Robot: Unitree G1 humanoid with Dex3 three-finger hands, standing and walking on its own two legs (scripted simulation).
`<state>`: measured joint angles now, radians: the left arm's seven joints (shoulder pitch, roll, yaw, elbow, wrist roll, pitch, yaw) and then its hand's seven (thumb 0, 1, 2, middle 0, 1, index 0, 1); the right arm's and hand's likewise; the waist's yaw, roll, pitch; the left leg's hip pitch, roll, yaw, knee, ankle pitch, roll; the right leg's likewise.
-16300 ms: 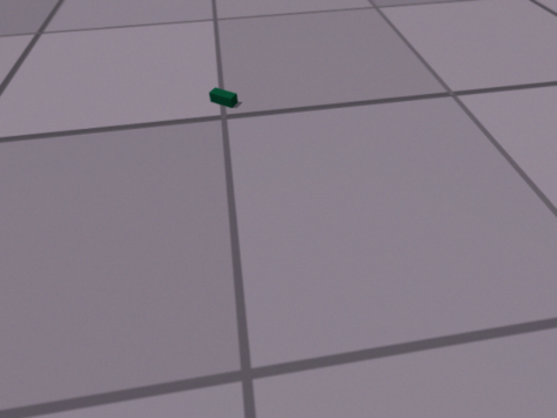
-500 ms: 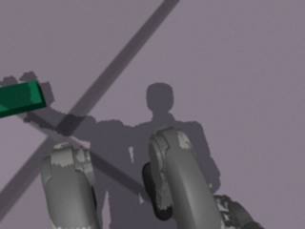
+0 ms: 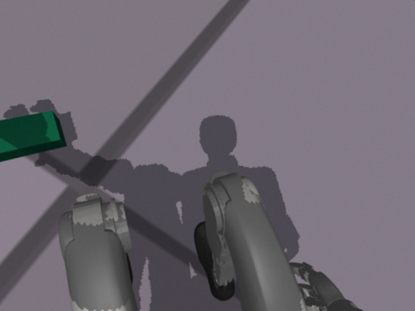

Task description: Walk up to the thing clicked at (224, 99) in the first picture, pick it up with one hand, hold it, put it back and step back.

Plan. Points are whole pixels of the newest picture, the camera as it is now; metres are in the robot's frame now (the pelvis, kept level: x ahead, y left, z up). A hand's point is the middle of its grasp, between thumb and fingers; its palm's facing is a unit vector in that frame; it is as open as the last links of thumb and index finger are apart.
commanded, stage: rise first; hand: left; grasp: from above
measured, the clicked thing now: (19, 137) +0.47 +0.33 -0.30
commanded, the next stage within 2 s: approach in 0.26 s
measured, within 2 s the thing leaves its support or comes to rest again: neither
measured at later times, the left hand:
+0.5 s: hand out of the picture +0.43 +0.36 -0.17, palm faces -0.42 -0.09 -0.90, open 13.9 cm
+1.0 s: hand out of the picture +0.46 +0.33 -0.18, palm faces -0.44 -0.10 -0.89, open 14.3 cm
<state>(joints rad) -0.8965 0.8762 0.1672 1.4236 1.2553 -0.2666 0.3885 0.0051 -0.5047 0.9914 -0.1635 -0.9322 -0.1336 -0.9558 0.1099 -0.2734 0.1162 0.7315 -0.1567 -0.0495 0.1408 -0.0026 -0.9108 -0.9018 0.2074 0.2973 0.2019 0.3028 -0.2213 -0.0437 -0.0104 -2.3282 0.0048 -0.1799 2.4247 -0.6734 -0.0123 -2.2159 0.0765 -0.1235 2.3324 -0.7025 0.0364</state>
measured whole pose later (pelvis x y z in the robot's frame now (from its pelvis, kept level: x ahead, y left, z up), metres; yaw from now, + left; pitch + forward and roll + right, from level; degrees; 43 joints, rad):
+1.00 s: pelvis +0.00 +0.00 +0.00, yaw -1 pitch +32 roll -10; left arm -0.95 0.87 0.16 1.45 1.20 -0.15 0.37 0.01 -0.57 1.04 -0.10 -0.98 -0.08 -1.00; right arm 0.17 -0.29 0.17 0.70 -0.14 -0.07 0.16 0.00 -0.90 -0.89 0.21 0.30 0.20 0.30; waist -0.29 -0.02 0.03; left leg -2.34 0.02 -0.18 2.44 -0.67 -0.01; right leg -2.25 0.09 -0.12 2.34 -0.68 0.04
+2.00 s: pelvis +0.00 +0.00 -0.02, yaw -4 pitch +28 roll -13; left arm -0.99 1.02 0.17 1.64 1.25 -0.24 0.55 0.01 -0.56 1.06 -0.09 -0.99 -0.06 -1.01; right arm 0.11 -0.32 0.27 0.68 -0.24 -0.18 0.20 0.00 -0.91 -0.90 0.21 0.30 0.20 0.30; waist -0.34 -0.12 0.14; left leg -2.34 0.02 -0.26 2.53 -0.70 -0.02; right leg -2.23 0.11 -0.18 2.38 -0.69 0.05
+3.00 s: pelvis +0.00 +0.01 -0.02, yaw -5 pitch +27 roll -14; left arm -1.03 1.08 0.14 1.69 1.24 -0.23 0.58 0.00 -0.44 1.01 -0.16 -0.98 -0.13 -1.00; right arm 0.09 -0.35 0.31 0.65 -0.25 -0.23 0.23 0.00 -0.90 -0.90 0.21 0.30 0.20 0.30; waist -0.36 -0.15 0.18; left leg -2.34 0.02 -0.28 2.54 -0.70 -0.02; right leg -2.21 0.12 -0.20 2.37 -0.68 0.05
